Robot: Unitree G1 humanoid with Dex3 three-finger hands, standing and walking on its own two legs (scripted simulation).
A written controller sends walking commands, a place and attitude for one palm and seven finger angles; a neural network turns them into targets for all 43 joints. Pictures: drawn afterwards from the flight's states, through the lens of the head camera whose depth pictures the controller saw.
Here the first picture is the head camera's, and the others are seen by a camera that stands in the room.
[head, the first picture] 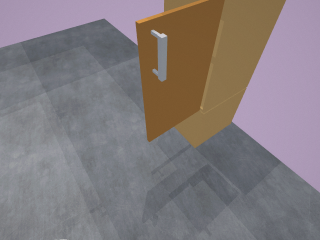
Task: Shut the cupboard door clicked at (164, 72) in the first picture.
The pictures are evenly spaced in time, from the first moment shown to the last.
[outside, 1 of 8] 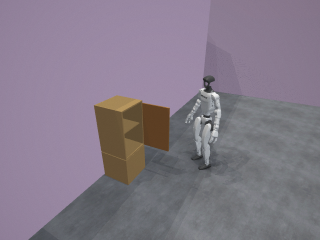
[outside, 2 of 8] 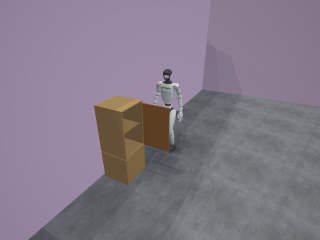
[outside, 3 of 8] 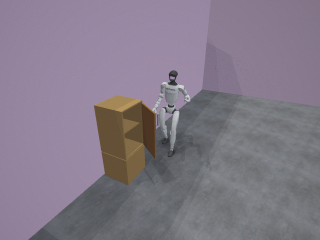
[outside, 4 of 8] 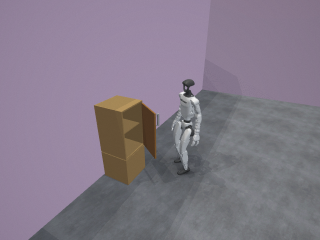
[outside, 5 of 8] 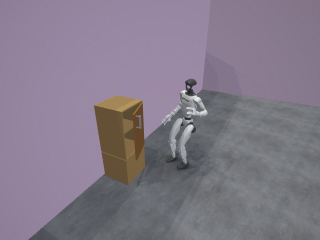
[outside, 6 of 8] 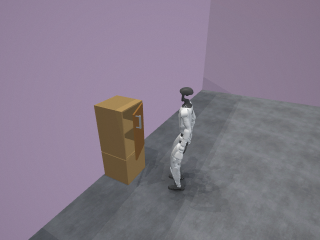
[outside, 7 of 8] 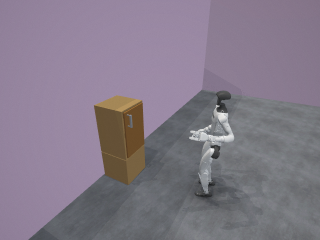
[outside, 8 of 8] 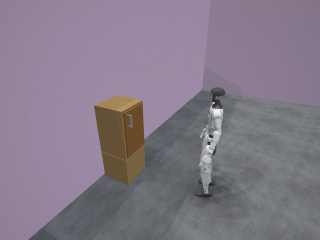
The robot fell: no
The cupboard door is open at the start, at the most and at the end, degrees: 92 92 0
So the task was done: yes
